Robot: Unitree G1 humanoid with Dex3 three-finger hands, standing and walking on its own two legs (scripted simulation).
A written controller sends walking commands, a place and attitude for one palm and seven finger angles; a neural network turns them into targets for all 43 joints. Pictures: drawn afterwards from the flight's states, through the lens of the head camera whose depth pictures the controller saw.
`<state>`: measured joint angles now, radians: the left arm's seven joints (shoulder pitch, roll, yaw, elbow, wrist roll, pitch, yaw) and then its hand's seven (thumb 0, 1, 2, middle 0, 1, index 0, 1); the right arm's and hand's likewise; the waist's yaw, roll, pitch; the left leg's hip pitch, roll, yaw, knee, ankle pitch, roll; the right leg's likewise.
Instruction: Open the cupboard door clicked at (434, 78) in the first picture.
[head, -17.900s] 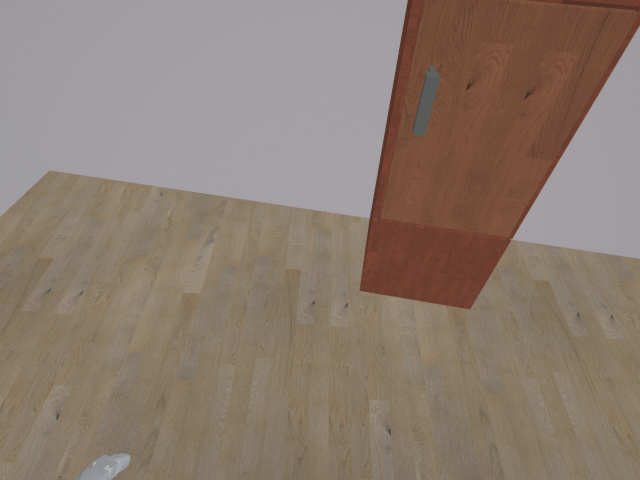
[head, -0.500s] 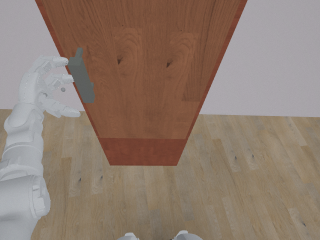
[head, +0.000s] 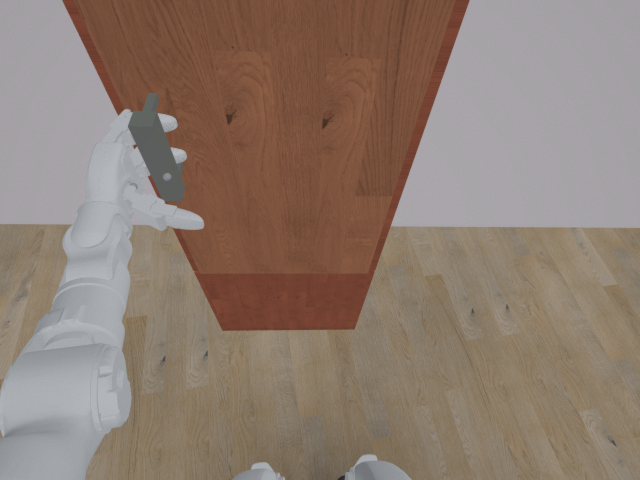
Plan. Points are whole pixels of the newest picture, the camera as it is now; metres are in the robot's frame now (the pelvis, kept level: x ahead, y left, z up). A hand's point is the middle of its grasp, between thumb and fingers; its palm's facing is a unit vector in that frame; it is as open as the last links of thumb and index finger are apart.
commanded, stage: slide the fingers in behind the handle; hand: left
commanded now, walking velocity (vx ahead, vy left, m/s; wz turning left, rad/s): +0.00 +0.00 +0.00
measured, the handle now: (163, 148) +0.52 +0.19 +0.09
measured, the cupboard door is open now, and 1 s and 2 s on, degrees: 0 0 23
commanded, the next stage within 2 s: close the thumb around the handle in 0.54 s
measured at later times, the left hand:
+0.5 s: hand (169, 174) +0.47 +0.18 +0.09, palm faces -0.02 -1.00 -0.01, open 13.6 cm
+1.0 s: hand (164, 176) +0.47 +0.18 +0.09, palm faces -0.03 -1.00 +0.00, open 10.2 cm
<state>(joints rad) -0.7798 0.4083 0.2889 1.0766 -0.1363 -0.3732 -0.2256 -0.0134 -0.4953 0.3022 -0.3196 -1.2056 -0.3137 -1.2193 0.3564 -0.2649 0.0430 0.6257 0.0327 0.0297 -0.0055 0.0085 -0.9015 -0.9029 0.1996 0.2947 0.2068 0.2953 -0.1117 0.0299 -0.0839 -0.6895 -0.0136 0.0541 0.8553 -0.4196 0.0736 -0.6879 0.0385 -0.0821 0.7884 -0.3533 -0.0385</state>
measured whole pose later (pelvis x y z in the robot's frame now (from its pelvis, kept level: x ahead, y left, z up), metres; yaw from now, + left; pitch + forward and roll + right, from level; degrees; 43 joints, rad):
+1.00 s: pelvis +0.01 +0.00 +0.00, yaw +0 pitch +15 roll -2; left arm -0.73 0.41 0.30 1.03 -0.18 -0.36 -0.28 -0.01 0.05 0.54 -0.35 -1.26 -0.35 -1.26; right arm 0.36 -0.27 0.04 0.62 0.04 0.03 -0.01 0.01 -0.90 -0.90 0.20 0.29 0.21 0.30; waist -0.10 0.03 -0.10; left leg -0.67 0.00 0.05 0.84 -0.43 0.07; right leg -0.67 0.05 -0.08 0.77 -0.36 -0.04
